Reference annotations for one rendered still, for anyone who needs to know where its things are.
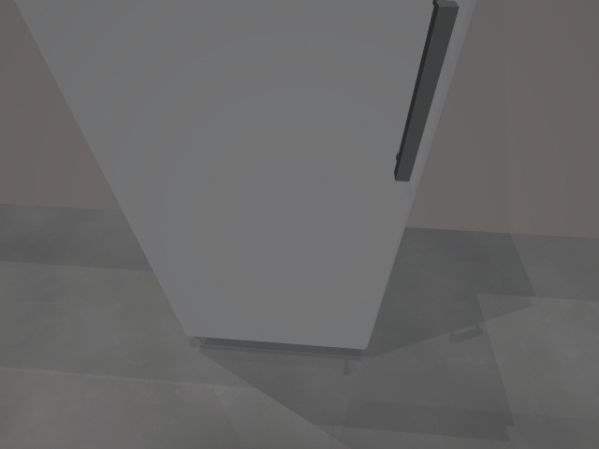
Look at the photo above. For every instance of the handle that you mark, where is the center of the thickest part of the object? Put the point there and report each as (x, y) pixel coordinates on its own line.
(442, 22)

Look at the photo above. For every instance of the fridge door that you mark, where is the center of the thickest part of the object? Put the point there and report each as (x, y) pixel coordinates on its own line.
(251, 145)

